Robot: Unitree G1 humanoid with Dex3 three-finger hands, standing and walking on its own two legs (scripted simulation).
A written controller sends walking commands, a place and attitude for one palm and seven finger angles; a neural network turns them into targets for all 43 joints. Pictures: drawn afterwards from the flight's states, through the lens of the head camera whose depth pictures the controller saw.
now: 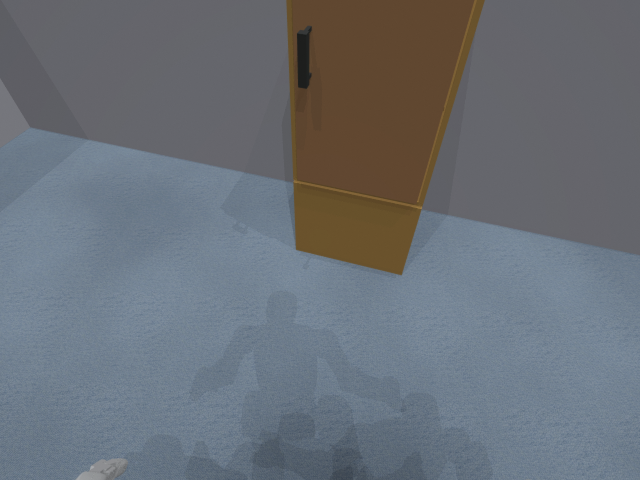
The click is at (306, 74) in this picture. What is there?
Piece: cupboard door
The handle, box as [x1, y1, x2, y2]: [297, 26, 311, 88]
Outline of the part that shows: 311,26 307,26 303,30 299,30 297,33 298,86 305,88 308,85 308,79 310,77 310,73 308,71 308,33 311,30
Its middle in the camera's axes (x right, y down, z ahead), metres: -0.04 -0.45 +0.96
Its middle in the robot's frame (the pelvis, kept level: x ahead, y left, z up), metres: +1.03 +0.09 +0.06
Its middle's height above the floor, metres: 0.83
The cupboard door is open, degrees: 0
